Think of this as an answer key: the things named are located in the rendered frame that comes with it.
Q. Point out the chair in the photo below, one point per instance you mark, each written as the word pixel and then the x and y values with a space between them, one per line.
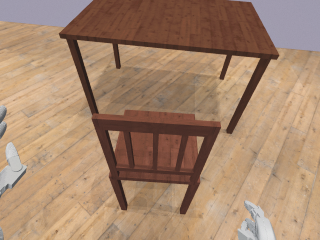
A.
pixel 159 147

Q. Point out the left robot hand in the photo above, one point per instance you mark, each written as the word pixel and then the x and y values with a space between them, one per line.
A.
pixel 14 171

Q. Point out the table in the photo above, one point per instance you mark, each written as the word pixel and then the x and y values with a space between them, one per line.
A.
pixel 226 27

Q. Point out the right robot hand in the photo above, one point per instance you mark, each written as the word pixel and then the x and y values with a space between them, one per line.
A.
pixel 261 229

